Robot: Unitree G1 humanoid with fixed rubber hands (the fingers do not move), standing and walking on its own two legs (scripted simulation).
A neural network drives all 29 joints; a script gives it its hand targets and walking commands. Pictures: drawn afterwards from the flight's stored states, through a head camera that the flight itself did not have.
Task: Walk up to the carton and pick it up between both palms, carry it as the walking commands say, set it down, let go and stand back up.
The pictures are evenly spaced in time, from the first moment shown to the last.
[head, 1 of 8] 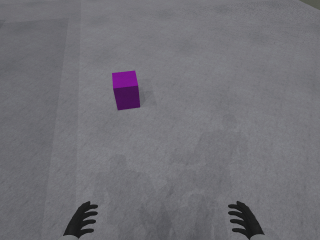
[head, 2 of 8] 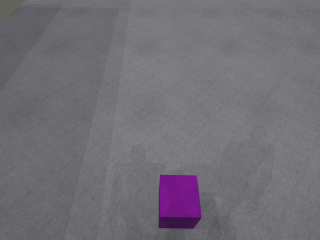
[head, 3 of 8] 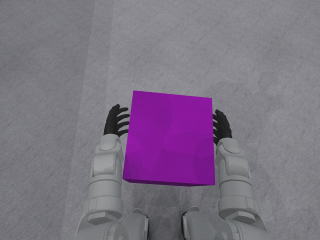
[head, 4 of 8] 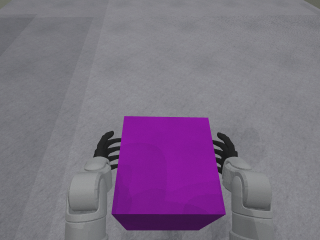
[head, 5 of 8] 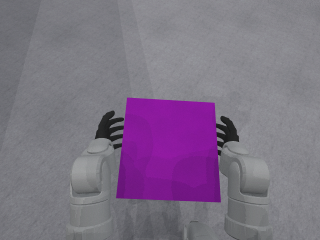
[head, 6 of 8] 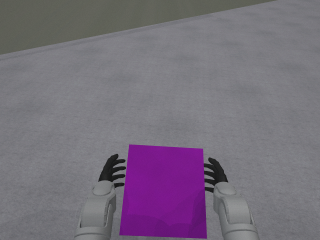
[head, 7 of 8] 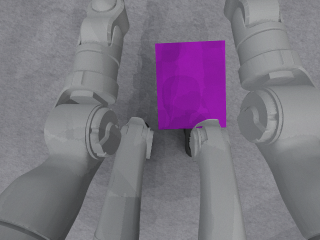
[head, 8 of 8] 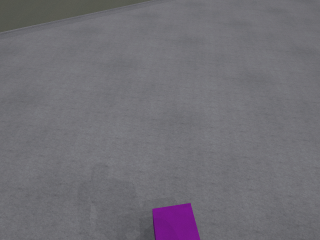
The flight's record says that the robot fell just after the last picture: no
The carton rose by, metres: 0.68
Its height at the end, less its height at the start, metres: -0.01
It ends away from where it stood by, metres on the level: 4.58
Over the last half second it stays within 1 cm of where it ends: yes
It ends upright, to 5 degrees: no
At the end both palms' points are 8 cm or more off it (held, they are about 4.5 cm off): yes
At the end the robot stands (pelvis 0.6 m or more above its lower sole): yes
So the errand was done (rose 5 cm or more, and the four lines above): no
